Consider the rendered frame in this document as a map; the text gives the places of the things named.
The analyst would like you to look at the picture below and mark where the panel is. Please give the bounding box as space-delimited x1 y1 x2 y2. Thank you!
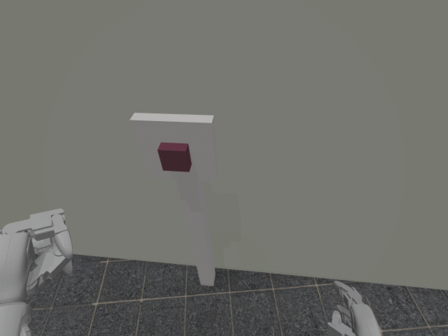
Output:
129 113 218 286

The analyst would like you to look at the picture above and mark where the button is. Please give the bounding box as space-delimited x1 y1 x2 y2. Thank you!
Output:
157 142 192 172

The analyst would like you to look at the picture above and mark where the robot left hand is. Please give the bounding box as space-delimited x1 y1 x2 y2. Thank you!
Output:
0 209 73 304

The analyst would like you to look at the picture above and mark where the left robot forearm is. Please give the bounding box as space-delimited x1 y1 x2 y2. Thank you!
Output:
0 302 33 336

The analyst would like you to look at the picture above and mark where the robot right hand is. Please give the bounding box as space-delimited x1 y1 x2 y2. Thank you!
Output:
328 281 382 336

